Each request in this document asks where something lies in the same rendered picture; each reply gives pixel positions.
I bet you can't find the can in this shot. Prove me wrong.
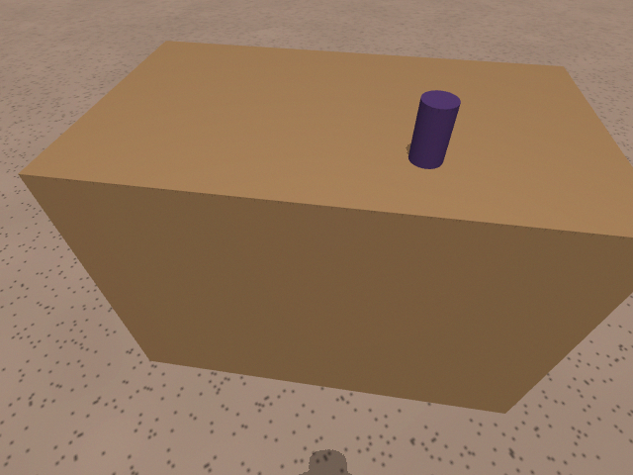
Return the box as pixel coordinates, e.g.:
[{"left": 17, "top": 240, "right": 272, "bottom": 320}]
[{"left": 408, "top": 90, "right": 461, "bottom": 169}]

